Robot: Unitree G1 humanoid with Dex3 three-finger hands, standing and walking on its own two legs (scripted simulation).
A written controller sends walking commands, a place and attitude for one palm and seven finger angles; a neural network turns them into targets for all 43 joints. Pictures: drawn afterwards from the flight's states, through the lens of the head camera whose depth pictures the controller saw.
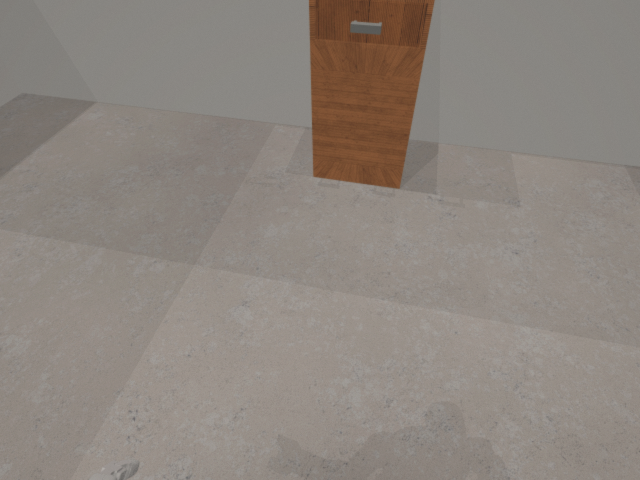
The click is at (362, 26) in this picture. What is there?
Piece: drawer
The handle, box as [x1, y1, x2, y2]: [350, 20, 381, 34]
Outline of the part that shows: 350,25 351,32 379,34 381,22 369,23 357,22 356,20 354,20 351,22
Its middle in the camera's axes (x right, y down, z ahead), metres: +0.16 -0.77 +1.39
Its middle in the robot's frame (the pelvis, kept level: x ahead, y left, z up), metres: +1.56 -0.09 -0.02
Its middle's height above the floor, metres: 0.75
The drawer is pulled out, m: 0.00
